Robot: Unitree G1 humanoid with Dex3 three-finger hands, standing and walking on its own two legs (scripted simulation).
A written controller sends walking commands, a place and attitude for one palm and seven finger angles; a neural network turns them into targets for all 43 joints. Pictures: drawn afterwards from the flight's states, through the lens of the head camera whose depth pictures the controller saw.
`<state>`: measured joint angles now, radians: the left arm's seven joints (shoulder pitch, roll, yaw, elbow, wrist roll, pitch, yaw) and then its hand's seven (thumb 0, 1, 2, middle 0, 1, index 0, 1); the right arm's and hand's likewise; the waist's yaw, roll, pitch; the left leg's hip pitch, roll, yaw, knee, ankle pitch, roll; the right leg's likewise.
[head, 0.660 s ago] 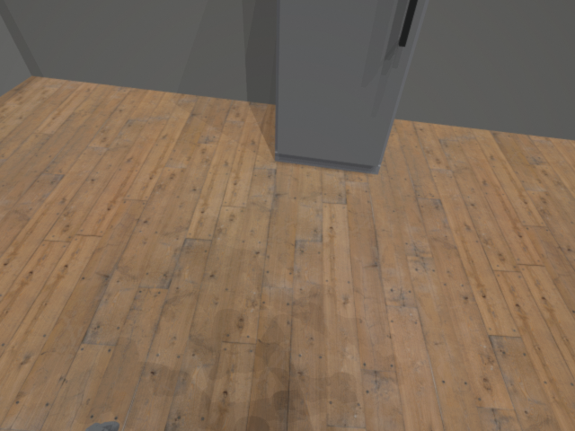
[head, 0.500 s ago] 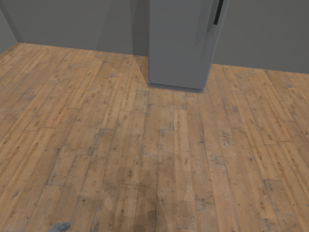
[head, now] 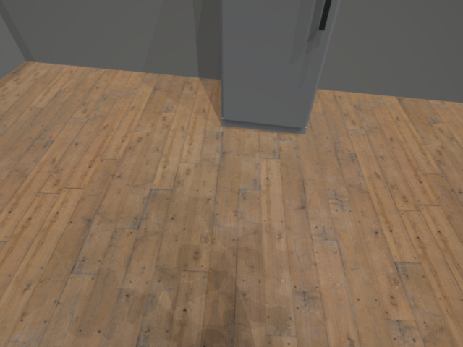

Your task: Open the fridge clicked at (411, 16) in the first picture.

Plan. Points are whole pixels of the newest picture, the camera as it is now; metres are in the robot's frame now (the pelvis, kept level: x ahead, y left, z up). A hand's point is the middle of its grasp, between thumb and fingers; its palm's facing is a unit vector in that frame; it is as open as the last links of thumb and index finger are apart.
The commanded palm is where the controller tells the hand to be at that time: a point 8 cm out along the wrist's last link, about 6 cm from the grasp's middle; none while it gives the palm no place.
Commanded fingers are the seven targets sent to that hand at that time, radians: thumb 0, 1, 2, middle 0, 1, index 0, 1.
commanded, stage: stand and wait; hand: right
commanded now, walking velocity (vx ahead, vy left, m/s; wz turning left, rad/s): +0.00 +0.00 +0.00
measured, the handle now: out of the picture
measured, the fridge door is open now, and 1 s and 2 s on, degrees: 0 0 0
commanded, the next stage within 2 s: look at it before walking up in 0.16 s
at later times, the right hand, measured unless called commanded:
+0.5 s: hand out of the picture +0.07 -0.25 -0.16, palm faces -0.04 +0.94 -0.33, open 7.4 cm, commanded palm none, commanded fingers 0.00 -0.90 -0.90 0.20 0.30 0.20 0.30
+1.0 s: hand out of the picture +0.06 -0.24 -0.16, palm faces -0.03 +0.95 -0.32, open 7.4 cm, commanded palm none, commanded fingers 0.00 -0.90 -0.90 0.20 0.30 0.20 0.30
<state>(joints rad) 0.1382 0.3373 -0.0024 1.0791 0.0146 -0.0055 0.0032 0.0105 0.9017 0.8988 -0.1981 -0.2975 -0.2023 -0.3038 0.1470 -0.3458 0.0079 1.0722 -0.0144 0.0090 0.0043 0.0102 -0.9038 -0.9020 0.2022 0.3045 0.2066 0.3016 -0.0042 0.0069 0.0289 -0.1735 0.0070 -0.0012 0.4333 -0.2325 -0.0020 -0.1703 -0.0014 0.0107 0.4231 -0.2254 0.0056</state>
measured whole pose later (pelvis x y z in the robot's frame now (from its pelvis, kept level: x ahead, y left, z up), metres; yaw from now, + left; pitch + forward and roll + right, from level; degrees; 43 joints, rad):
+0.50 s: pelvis +0.00 +0.00 +0.00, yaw +0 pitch -2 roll +0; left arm 0.12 0.33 0.00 1.10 0.01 -0.01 0.00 0.01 0.90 0.90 -0.20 -0.30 -0.20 -0.30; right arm 0.14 -0.34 0.01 1.08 -0.02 0.00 0.00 0.01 -0.90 -0.90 0.20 0.30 0.21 0.30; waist 0.00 0.01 0.03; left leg -0.16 0.01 -0.01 0.40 -0.21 -0.01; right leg -0.15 0.00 0.00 0.39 -0.20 0.00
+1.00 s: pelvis +0.01 +0.00 +0.00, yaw +0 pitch -2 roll +0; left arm 0.15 0.31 -0.01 1.11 0.02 0.01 0.00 0.01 0.90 0.90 -0.20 -0.30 -0.20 -0.30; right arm 0.18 -0.32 0.01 1.09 -0.02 0.01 0.00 0.01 -0.91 -0.90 0.20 0.30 0.21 0.30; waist 0.00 0.00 0.00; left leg -0.15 0.01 0.00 0.41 -0.23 -0.01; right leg -0.16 0.00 0.01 0.42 -0.24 0.00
